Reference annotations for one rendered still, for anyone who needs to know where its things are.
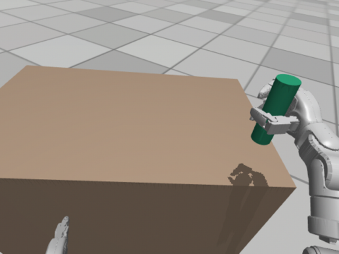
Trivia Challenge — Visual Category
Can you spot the can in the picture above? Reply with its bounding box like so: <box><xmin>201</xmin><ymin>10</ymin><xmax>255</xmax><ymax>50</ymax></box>
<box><xmin>251</xmin><ymin>74</ymin><xmax>301</xmax><ymax>145</ymax></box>

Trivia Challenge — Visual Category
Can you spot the left robot hand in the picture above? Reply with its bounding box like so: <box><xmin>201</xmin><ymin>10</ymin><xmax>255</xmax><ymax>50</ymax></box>
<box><xmin>46</xmin><ymin>216</ymin><xmax>69</xmax><ymax>254</ymax></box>

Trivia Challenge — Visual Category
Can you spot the right robot hand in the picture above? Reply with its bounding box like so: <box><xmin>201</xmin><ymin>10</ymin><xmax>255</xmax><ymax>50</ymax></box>
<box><xmin>250</xmin><ymin>78</ymin><xmax>323</xmax><ymax>138</ymax></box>

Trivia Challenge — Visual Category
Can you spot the right robot arm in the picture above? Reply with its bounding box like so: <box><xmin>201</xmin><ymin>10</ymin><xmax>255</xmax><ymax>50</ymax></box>
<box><xmin>294</xmin><ymin>122</ymin><xmax>339</xmax><ymax>254</ymax></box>

